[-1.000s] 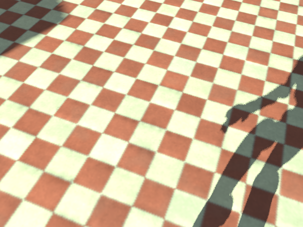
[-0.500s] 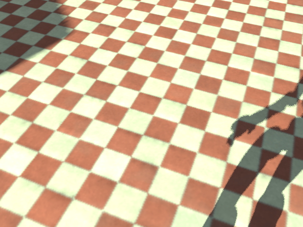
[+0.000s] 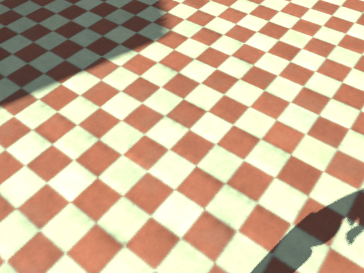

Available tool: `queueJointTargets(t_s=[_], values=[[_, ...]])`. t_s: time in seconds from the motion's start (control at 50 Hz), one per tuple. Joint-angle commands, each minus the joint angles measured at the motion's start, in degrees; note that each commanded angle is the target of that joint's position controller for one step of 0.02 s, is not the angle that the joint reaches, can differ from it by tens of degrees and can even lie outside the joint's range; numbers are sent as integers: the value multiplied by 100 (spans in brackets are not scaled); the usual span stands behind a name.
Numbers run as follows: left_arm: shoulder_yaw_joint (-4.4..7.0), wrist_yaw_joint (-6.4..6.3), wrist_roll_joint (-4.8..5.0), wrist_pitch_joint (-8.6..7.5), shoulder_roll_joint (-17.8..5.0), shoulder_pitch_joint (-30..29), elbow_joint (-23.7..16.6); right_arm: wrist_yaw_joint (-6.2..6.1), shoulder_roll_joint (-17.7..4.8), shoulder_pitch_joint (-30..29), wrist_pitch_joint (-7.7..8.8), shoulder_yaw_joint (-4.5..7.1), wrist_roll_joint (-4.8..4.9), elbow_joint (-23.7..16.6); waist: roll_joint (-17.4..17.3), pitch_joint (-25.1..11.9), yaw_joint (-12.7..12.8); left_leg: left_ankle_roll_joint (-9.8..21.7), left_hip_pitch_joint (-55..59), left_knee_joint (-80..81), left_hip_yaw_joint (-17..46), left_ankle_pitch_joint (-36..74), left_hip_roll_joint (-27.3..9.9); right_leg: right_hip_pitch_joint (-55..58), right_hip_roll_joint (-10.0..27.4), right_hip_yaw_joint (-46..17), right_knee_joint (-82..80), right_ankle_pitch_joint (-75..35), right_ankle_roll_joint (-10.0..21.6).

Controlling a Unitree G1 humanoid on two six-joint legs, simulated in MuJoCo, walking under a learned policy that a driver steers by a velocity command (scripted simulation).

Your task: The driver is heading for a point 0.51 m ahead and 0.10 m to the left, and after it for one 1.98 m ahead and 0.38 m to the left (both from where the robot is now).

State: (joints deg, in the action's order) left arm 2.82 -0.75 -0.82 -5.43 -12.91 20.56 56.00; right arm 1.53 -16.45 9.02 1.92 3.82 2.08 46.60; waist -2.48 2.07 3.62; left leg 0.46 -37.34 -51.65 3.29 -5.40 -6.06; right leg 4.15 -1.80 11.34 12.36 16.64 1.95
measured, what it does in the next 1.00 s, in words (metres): walks ahead, turning left: left foot, then right foot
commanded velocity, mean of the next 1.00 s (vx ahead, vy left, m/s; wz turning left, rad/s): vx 0.49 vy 0.00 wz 0.44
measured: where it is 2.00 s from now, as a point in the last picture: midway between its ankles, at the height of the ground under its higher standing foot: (144, 138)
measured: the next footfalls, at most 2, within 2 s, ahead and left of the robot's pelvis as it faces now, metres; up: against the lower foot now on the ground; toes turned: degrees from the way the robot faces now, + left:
left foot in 0.20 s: +0.28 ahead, +0.13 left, +0.00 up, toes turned +10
right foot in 0.70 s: +0.61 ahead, +0.03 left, +0.00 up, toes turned +26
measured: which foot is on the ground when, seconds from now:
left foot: up 0.00-0.18, down 0.20-0.72, up 0.74-1.00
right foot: down 0.00-0.18, up 0.20-0.68, down 0.70-1.00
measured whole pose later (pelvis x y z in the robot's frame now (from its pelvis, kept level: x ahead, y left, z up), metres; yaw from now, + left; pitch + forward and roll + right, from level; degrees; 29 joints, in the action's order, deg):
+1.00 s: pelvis +0.55 +0.12 +0.01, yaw +26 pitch +2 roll -1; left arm 2.8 1.0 0.5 -5.5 -14.9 20.8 48.1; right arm 0.2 -16.1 9.3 3.6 2.7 0.2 39.4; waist -2.5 1.2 3.9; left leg 0.0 -36.2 -49.3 3.0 -10.8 -5.3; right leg -7.0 -3.4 0.8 15.3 10.1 2.8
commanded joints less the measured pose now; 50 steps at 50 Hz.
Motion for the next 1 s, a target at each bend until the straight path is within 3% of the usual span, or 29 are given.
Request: queueJointTargets(t_s=[0.02, 0.08, 0.12, 0.16, 0.18, 0.2, 0.22, 0.24, 0.26, 0.28, 0.3, 0.34, 0.4, 0.5, 0.56, 0.62, 0.66, 0.68, 0.7, 0.72, 0.74, 0.76, 0.78, 0.8, 0.82, 0.84, 0.9, 0.94, 1.0], values=[[204, -71, 37, -42, -1045, -108, -332, 96, 3, -889, 91, -87, -41, -738, 505, 595, 83, 31, -391, 777, -365, 497, -10, -370, 1589, -356, -600, -2395, 575], [225, -63, 113, 34, -1101, 85, -285, 217, 14, -1242, 97, -105, -31, -998, 479, 641, 86, 257, -277, 1265, -672, 339, 124, 0, 1718, -42, -312, -3108, 548], [263, -84, 131, 94, -1265, -13, -345, 270, -154, -1130, 76, -22, -26, -1102, 686, 348, -169, 494, 257, 1387, -931, 2, 433, 228, 1789, 140, 260, -4925, 465], [320, -133, 143, 189, -1459, -166, -443, 272, -502, -312, 27, 172, -4, -986, 943, -262, -728, 791, 1347, 1325, -1120, -472, 841, 273, 1821, 219, 1543, -6516, 386], [329, -143, 177, 219, -1505, -301, -505, 221, -794, 535, -2, 344, -2, -787, 872, -712, -1204, 1004, 2571, 1650, -1061, -279, 1016, -185, 1715, 251, 2647, -6311, 275], [295, -148, 144, 177, -1441, -331, -602, 84, -1148, 1437, -81, 535, -15, -545, 496, -1110, -1620, 1223, 4229, 1910, -331, -340, 756, -1460, 1444, 220, 4269, -4717, 42], [19, -25, -22, 34, -429, 300, -895, 10, -1679, 1244, -51, 583, -36, -567, -1155, -1557, -755, 2201, 6000, 2331, 2849, -1225, -817, -3989, 280, -208, 6509, 1340, -263], [50, 66, 186, -251, -833, -235, -1086, 33, -1328, 1375, 49, 457, -122, -737, -600, -2349, -1069, 2532, 6169, 3444, 4664, -2190, -1331, -4582, 22, -1676, 7216, 1725, -149], [143, 96, 406, -367, -1113, -923, -1317, 60, -1006, 1149, 150, 367, -167, -662, -291, -1390, -1114, 2159, 5525, 3756, 3909, -1933, -1182, -5095, 302, -1765, 7067, 1116, -5], [121, 61, 365, -418, -1083, -953, -1364, 74, -832, 747, 224, 312, -124, -700, 178, -776, -778, 1956, 4564, 3789, 3137, -1313, -942, -4917, 565, -1737, 6512, 556, 66], [154, 8, 236, -397, -1077, -818, -1251, 82, -669, 333, 262, 261, -126, -780, 404, -491, -491, 1780, 3758, 3804, 2521, -596, -666, -4502, 758, -1715, 6049, 291, 13], [217, 11, 113, -226, -1137, -503, -1230, 58, -571, 55, 293, 216, -199, -901, 223, -403, -171, 1677, 2911, 3973, 1954, 159, -366, -3840, 958, -1765, 5558, 17, -125], [172, -25, -42, -62, -923, -836, -1446, -44, -722, 320, 318, 252, -124, -819, 179, -236, -199, 1702, 2310, 4095, 1414, 853, -164, -3837, 923, -1543, 4784, -449, -443], [74, 6, 6, -102, -710, -2009, -1856, -196, -846, 905, 223, 282, -76, -700, -99, -113, -670, 1277, 2285, 3901, 1112, 405, 228, -3783, 518, -1462, 2603, -2149, -572], [63, 101, 86, -169, -743, -2483, -2041, -222, -870, 1194, 173, 283, -51, -611, -237, -115, -854, 1171, 2530, 3695, 1395, 166, 129, -3566, 309, -1467, 1941, -2353, -516], [98, 216, 100, -256, -884, -2564, -2103, -268, -772, 1371, 101, 251, -58, -542, -313, -190, -860, 1136, 3245, 3179, 1777, 263, -142, -3589, 252, -1546, 1535, -2017, -363], [142, 247, 99, -305, -973, -2320, -2060, -291, -778, 1368, 61, 254, -91, -498, -511, -209, -720, 1071, 3508, 2918, 1948, 793, -316, -3295, 235, -1477, 1455, -1514, -170], [198, 228, 85, -329, -1056, -1911, -1962, -283, -753, 1276, 49, 240, -99, -513, -587, -356, -482, 988, 3538, 2594, 1896, 1487, -219, -2742, 139, -1333, 1241, -1424, -6], [288, 194, 34, -356, -1246, -1270, -1824, -252, -594, 1190, 59, 174, -127, -559, -498, -845, -153, 829, 3365, 1781, 1658, 1974, 84, -1674, 313, -1408, 1196, -1597, 250], [358, 147, -40, -344, -1556, -309, -1739, -243, -383, 1173, 76, 66, -228, -695, 66, -1748, 229, 615, 2545, 211, 1249, 1016, 433, -66, 1243, -2409, 1443, -1658, 659], [485, 204, -21, -264, -1907, 250, -1397, -215, 23, 2233, 142, -46, -41, -641, 2067, -2357, -176, 162, 311, -1667, 701, -2471, 1330, 1863, 2440, -5088, 1006, -565, 1706], [359, 241, 162, -238, -1329, 250, -1414, -232, -536, 2059, 173, 16, 34, -534, 1460, -1919, 16, 152, -514, -2316, 949, -2720, 980, 1692, 2478, -5688, 548, 936, 1575], [266, 218, 173, -203, -1006, -79, -1476, -226, -831, 1249, 179, 94, 31, -656, 875, -1036, 161, 156, -756, -2443, 853, -2189, 768, 927, 2210, -4788, 425, 981, 1299], [213, 211, 97, -155, -949, -432, -1534, -236, -772, 798, 191, 75, -52, -782, 434, -570, 36, 150, -620, -2254, 593, -1771, 545, 134, 1953, -4099, 305, 376, 1149], [173, 209, 62, -129, -858, -606, -1514, -216, -697, 553, 222, 81, -150, -864, 384, -226, -82, 130, -535, -1894, 489, -1501, 373, -439, 1742, -3656, 163, -271, 1145], [135, 199, 7, -137, -794, -666, -1499, -185, -602, 602, 231, 82, -162, -878, 562, -210, -248, 128, -231, -1621, 421, -1322, 193, -770, 1556, -3311, 48, -720, 1081], [144, 197, 94, -167, -850, -555, -1372, -152, -293, 673, 205, 2, -151, -877, 778, -252, -352, 26, -6, -917, 142, -1241, 62, -1082, 1389, -2704, -215, -1545, 1168], [198, 167, 130, -151, -1060, -468, -1296, -148, -185, 298, 218, -66, -199, -1028, 703, -172, -277, -67, -88, -224, 24, -868, -6, -1156, 1409, -2430, -368, -1874, 1227], [218, 138, 185, -75, -1179, -294, -1199, -107, -92, -293, 276, -128, -192, -1160, 656, -97, -78, -98, 236, 959, -123, 118, 79, -1271, 1201, -2000, -420, -1952, 1059]])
